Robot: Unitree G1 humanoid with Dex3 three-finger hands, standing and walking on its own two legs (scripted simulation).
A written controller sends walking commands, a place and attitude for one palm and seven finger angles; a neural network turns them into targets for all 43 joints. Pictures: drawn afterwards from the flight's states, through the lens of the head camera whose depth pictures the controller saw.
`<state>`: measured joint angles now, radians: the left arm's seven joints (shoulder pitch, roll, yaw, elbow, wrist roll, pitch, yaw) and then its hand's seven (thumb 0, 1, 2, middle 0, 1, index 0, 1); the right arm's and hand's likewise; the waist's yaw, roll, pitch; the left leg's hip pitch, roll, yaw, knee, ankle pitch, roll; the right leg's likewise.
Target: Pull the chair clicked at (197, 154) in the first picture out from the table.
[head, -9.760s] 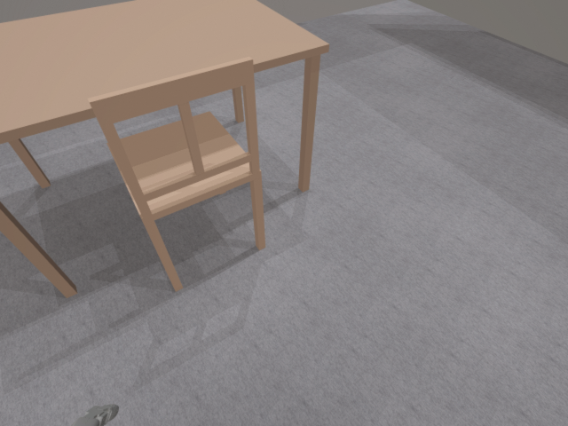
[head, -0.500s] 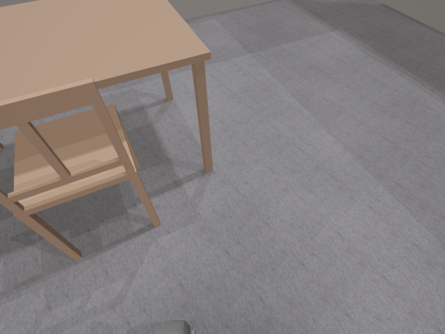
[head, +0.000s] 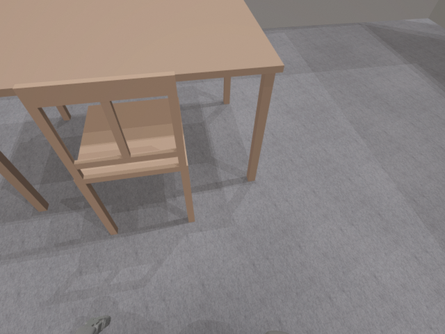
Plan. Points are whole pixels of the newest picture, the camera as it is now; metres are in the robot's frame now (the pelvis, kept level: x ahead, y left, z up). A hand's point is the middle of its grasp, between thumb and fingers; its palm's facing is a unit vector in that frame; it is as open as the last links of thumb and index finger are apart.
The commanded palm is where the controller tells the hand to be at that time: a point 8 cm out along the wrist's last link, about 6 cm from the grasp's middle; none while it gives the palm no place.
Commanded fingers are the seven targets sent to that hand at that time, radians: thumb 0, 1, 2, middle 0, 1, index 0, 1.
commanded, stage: turn to face it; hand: left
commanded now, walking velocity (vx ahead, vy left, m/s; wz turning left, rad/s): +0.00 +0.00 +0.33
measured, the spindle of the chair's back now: (117, 130) +0.69 +0.35 -0.12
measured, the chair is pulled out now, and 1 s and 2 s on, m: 0.00 0.00 0.00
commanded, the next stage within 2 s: take the last steps up to it in 0.20 s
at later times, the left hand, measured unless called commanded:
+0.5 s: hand out of the picture -0.04 +0.14 -0.15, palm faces +0.27 -0.93 -0.24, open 7.4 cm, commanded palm none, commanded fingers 0.00 0.90 0.90 -0.20 -0.30 -0.20 -0.30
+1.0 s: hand out of the picture +0.11 +0.23 -0.17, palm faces +0.24 -0.96 -0.17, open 7.4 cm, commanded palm none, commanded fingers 0.00 0.90 0.90 -0.20 -0.30 -0.20 -0.30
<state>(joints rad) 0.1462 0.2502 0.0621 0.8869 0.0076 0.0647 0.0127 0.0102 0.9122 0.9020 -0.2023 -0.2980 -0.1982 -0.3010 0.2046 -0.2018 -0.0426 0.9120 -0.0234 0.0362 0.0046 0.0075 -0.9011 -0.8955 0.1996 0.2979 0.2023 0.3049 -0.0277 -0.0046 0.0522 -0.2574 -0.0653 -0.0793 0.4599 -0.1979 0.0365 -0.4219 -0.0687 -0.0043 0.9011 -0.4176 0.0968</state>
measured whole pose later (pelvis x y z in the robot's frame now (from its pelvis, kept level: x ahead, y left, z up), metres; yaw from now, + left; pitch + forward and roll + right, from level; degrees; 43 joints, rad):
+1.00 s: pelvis +0.10 +0.04 +0.00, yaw +11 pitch -1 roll +1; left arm 0.23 0.19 0.06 1.04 0.02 0.01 -0.02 0.01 0.91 0.90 -0.20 -0.30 -0.20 -0.30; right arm 0.43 -0.15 -0.02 1.11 -0.02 -0.06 -0.03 0.00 -0.92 -0.90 0.20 0.30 0.20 0.30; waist -0.01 -0.04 0.02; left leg 0.07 -0.04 0.10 0.25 -0.31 0.05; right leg -0.61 -0.10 -0.07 0.98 -0.18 0.03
